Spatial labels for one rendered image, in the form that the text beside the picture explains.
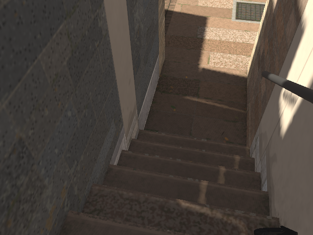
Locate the stairs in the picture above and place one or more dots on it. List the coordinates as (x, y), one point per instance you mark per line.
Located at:
(171, 215)

